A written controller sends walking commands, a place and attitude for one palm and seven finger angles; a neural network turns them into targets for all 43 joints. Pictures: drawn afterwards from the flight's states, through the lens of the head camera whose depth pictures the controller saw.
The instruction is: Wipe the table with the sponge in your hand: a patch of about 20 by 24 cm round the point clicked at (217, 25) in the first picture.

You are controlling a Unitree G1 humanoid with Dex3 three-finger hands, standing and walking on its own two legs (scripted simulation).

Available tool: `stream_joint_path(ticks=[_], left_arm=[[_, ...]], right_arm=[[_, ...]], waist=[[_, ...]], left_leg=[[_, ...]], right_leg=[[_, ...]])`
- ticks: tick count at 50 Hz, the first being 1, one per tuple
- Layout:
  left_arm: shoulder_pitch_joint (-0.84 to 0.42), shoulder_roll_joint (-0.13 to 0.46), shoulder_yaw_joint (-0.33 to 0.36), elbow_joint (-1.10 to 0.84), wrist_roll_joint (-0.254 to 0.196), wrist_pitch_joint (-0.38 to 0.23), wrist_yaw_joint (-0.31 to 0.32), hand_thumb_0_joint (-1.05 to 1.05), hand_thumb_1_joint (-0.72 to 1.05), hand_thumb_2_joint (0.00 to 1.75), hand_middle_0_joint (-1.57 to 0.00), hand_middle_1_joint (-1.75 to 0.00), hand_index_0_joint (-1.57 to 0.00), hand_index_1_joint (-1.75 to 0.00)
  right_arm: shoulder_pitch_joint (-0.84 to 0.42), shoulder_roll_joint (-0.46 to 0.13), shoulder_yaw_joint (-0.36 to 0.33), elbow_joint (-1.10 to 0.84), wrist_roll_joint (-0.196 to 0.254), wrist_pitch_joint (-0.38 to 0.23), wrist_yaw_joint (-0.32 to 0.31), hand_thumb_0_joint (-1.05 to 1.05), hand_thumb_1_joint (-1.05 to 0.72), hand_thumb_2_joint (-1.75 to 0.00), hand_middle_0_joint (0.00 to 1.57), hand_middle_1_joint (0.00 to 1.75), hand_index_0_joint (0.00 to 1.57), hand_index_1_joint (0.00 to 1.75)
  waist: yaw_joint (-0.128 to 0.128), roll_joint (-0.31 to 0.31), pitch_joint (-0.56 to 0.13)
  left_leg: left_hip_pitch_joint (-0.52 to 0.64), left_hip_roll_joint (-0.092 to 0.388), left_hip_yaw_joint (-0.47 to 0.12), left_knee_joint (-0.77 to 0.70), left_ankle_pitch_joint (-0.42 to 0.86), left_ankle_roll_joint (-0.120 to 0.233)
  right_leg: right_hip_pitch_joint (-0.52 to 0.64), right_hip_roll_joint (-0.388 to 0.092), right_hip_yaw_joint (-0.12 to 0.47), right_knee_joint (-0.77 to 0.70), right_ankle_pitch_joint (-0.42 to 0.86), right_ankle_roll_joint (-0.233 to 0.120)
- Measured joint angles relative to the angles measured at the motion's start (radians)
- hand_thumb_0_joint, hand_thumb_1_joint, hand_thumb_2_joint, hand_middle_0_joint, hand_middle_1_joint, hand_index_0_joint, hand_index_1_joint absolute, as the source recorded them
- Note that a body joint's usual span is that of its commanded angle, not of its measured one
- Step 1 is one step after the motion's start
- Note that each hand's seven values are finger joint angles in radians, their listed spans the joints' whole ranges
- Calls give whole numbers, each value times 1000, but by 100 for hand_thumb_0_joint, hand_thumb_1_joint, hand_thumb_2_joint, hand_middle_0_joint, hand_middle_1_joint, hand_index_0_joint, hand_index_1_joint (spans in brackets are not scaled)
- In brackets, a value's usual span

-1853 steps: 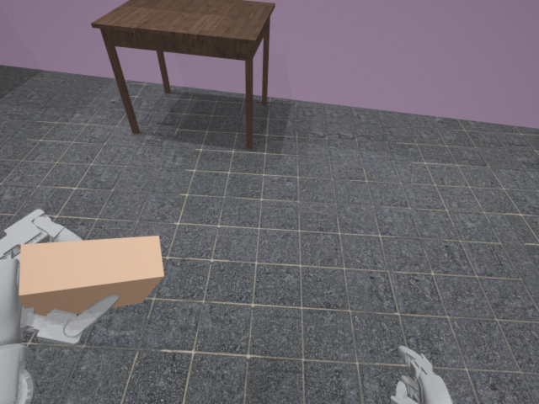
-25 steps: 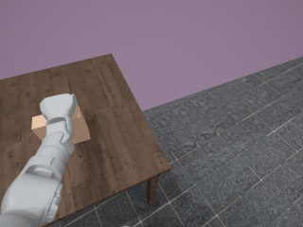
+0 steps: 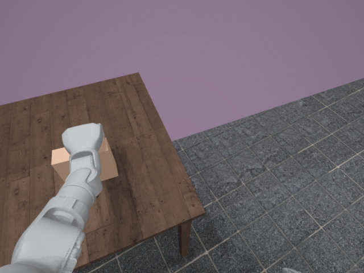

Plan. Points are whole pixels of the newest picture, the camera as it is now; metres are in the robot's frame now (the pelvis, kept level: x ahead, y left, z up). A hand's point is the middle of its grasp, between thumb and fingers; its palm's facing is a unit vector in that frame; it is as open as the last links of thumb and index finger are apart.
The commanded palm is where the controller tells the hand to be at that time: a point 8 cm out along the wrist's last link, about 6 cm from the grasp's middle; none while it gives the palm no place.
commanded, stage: wipe back along the middle lane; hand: left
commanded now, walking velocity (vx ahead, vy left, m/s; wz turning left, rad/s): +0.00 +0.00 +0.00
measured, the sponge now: (90, 168) +0.38 +0.27 -0.05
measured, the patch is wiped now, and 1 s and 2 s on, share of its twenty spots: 0.55 0.75 0.90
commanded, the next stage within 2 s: slide across to the third lane in 1.46 s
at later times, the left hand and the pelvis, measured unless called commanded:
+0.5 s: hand (93, 167) +0.36 +0.23 +0.00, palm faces -0.07 -0.02 -1.00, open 9.1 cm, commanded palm +0.32 +0.21 +0.04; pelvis +0.00 +0.00 +0.00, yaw +0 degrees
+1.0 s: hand (99, 182) +0.32 +0.21 +0.00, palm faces -0.05 -0.03 -1.00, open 9.1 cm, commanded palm +0.27 +0.18 +0.04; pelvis +0.00 -0.01 +0.00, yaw +0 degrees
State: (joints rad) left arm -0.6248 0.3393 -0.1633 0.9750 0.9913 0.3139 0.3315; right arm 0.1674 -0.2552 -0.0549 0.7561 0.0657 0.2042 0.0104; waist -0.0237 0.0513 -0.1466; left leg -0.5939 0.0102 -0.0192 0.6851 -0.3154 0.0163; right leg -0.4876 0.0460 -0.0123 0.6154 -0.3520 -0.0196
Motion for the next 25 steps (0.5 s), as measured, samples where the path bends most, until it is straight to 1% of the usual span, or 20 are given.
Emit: stream_joint_path(ticks=[5, 10, 17, 25], left_arm=[[58, -18, -6, -55, 2, 7, 16, 0, -44, 107, -82, -149, -82, -151], [108, -39, -15, -103, 0, 31, 33, 0, -43, 107, -81, -150, -81, -152], [146, -48, -35, -156, -3, 71, 16, 1, -42, 107, -80, -151, -80, -153], [181, -68, -71, -210, 1, 95, 4, 1, -42, 107, -80, -151, -80, -153]], right_arm=[[3, 5, 0, -5, 1, 14, 6, 0, -90, -90, 20, 30, 20, 30], [-7, 7, 8, -10, 6, 25, 8, 0, -90, -90, 20, 30, 20, 30], [-32, 5, 16, -34, 15, 31, 1, 0, -90, -90, 20, 30, 20, 30], [-48, 0, 16, -56, 19, 31, -4, 0, -90, -90, 20, 30, 20, 30]], waist=[[11, 2, -11], [16, -1, -15], [15, -9, -8], [26, -8, -4]], left_leg=[[17, 1, 6, -6, -3, -1], [40, 0, 8, -13, -3, -1], [66, -4, 7, -25, 5, 0], [79, -10, 5, -27, 10, 2]], right_leg=[[13, 0, 6, -2, -3, -1], [34, -1, 8, -6, -4, -1], [59, -5, 7, -13, 1, 0], [71, -10, 4, -10, 1, 1]])
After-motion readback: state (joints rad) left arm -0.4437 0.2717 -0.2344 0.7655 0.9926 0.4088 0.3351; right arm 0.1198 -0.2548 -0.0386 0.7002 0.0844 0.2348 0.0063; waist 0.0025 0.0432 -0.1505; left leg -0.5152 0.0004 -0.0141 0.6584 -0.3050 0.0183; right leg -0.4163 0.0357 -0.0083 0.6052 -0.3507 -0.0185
